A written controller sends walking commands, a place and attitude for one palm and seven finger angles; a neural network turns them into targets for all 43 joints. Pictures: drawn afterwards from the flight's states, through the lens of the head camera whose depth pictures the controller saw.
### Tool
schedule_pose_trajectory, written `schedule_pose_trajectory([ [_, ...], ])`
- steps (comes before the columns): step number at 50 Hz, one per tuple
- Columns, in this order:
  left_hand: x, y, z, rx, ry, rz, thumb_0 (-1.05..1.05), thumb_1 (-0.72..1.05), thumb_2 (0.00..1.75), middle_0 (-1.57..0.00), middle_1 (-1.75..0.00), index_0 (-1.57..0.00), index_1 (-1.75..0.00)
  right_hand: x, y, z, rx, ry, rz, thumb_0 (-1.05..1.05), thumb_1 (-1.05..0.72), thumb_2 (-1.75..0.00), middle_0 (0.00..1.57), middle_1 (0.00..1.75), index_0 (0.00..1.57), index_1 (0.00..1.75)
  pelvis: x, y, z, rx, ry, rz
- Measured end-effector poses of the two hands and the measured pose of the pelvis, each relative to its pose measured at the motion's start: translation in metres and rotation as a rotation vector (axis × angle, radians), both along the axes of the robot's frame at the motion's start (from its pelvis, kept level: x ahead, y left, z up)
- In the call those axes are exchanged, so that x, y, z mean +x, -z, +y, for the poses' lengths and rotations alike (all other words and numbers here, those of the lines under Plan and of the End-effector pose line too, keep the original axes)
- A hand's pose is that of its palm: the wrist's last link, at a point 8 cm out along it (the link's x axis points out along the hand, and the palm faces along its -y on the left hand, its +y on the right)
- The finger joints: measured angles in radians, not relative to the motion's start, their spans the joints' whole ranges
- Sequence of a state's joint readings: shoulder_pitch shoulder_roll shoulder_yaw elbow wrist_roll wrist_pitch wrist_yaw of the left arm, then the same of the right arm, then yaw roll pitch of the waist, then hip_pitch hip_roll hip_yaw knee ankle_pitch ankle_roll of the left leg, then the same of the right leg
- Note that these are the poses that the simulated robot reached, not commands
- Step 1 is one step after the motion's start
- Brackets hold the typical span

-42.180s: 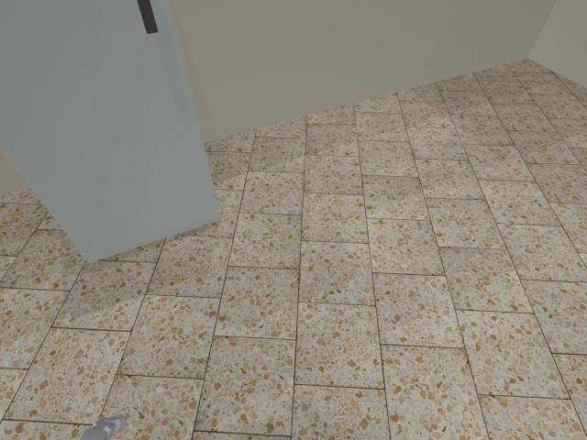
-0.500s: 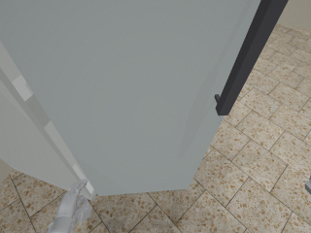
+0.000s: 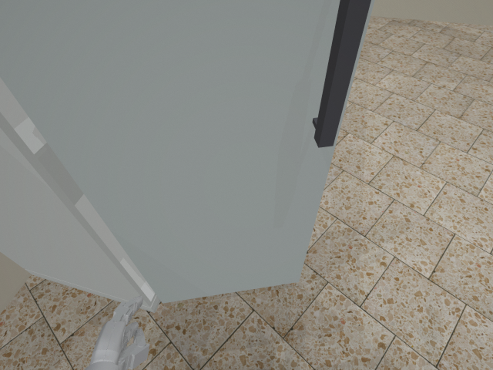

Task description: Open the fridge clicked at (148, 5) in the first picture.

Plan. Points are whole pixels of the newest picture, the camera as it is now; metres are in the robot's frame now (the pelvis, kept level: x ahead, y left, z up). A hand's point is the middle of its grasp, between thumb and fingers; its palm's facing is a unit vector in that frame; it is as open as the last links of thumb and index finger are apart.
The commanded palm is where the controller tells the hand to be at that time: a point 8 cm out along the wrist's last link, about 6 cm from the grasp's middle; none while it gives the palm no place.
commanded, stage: step back with the hand held close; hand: right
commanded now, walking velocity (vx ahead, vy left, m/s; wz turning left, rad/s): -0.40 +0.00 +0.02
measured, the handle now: (337, 49) +0.49 -0.12 +0.27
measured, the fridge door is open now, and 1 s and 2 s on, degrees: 66 66 66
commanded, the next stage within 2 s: stop stepping back and stand still in 0.80 s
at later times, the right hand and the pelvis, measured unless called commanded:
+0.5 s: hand out of the picture +0.16 -0.28 +0.17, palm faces +0.44 +0.76 -0.49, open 7.5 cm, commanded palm +0.08 -0.31 +0.19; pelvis -0.04 -0.01 +0.00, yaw -3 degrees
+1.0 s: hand out of the picture +0.07 -0.27 +0.17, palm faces +0.26 +0.83 -0.50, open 7.4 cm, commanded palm +0.01 -0.31 +0.19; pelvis -0.15 -0.02 +0.00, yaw +5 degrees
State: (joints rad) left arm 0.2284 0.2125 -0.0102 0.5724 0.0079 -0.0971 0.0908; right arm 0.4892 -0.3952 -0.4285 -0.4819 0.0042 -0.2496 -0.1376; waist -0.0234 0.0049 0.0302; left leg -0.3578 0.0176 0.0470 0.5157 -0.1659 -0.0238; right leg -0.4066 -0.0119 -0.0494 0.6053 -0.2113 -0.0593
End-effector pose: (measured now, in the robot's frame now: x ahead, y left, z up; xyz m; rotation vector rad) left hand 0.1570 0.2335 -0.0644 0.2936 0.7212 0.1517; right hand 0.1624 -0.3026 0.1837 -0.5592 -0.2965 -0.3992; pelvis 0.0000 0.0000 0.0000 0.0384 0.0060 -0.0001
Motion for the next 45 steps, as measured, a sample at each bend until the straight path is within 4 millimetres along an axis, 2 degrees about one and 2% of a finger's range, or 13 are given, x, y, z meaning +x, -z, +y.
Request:
schedule_pose_trajectory([
  [8, 0.001, 0.002, 0.001, 0.008, 0.024, -0.024, 0.01, 0.90, 0.90, -0.21, -0.30, -0.20, -0.30, -0.012, -0.004, -0.004, -0.073, 0.005, -0.018, 0.01, -0.88, -0.90, 0.21, 0.31, 0.21, 0.30, -0.008, 0.006, 0.003, -0.005, 0.027, -0.009],
  [12, 0.004, 0.005, 0.003, 0.004, 0.039, -0.035, 0.01, 0.90, 0.90, -0.21, -0.30, -0.20, -0.30, -0.022, -0.003, 0.001, -0.078, 0.010, -0.031, 0.01, -0.88, -0.90, 0.21, 0.31, 0.21, 0.30, -0.015, 0.010, 0.008, -0.007, 0.026, -0.008],
  [16, -0.001, 0.003, 0.004, 0.010, 0.041, -0.015, 0.01, 0.90, 0.90, -0.21, -0.30, -0.20, -0.30, -0.027, -0.001, 0.007, -0.032, -0.015, -0.051, 0.01, -0.88, -0.90, 0.21, 0.31, 0.21, 0.30, -0.023, 0.009, 0.008, -0.016, 0.030, 0.003],
  [19, -0.011, 0.000, 0.003, 0.028, 0.024, 0.000, 0.01, 0.90, 0.90, -0.21, -0.30, -0.20, -0.30, -0.031, 0.000, 0.006, -0.021, -0.052, -0.062, 0.01, -0.88, -0.90, 0.21, 0.31, 0.21, 0.30, -0.030, 0.008, 0.001, -0.012, 0.036, 0.003],
  [23, -0.027, -0.004, -0.001, 0.050, -0.007, -0.017, 0.01, 0.90, 0.90, -0.21, -0.30, -0.20, -0.30, -0.040, -0.002, -0.007, -0.068, -0.068, -0.063, 0.01, -0.88, -0.90, 0.21, 0.31, 0.21, 0.30, -0.041, 0.009, -0.007, 0.030, 0.045, -0.007],
  [27, -0.044, -0.010, -0.011, 0.025, -0.007, -0.001, 0.01, 0.90, 0.90, -0.21, -0.30, -0.20, -0.30, -0.056, -0.012, -0.025, -0.058, -0.011, -0.059, 0.01, -0.88, -0.90, 0.22, 0.31, 0.21, 0.30, -0.047, -0.003, -0.008, 0.065, 0.047, 0.012],
  [29, -0.051, -0.013, -0.017, 0.007, 0.005, 0.004, 0.01, 0.90, 0.90, -0.21, -0.30, -0.20, -0.30, -0.065, -0.014, -0.028, -0.017, 0.012, -0.059, 0.01, -0.88, -0.90, 0.21, 0.31, 0.21, 0.30, -0.050, -0.009, -0.009, 0.068, 0.027, 0.032],
  [32, -0.059, -0.013, -0.024, -0.011, 0.029, 0.005, 0.01, 0.90, 0.90, -0.21, -0.30, -0.20, -0.30, -0.075, -0.013, -0.022, 0.037, 0.011, -0.053, 0.01, -0.88, -0.90, 0.21, 0.30, 0.21, 0.30, -0.058, -0.013, -0.009, 0.060, -0.006, 0.058],
  [36, -0.069, -0.003, -0.024, -0.014, 0.032, -0.014, 0.01, 0.90, 0.90, -0.21, -0.30, -0.20, -0.30, -0.075, -0.006, -0.004, 0.032, -0.074, -0.069, 0.01, -0.89, -0.90, 0.21, 0.30, 0.20, 0.30, -0.084, -0.001, -0.007, 0.021, -0.083, 0.053],
  [42, -0.105, -0.008, -0.017, 0.006, -0.088, -0.056, 0.01, 0.90, 0.90, -0.21, -0.30, -0.21, -0.30, -0.063, -0.005, 0.006, 0.030, -0.231, -0.099, 0.01, -0.88, -0.90, 0.21, 0.31, 0.21, 0.30, -0.103, 0.005, -0.017, 0.031, -0.088, -0.001],
  [45, -0.128, -0.017, -0.012, 0.018, -0.106, -0.071, 0.01, 0.90, 0.90, -0.21, -0.30, -0.20, -0.30, -0.074, -0.007, 0.002, 0.002, -0.253, -0.064, 0.01, -0.88, -0.90, 0.21, 0.31, 0.21, 0.30, -0.122, 0.001, -0.017, 0.040, -0.071, 0.006],
])
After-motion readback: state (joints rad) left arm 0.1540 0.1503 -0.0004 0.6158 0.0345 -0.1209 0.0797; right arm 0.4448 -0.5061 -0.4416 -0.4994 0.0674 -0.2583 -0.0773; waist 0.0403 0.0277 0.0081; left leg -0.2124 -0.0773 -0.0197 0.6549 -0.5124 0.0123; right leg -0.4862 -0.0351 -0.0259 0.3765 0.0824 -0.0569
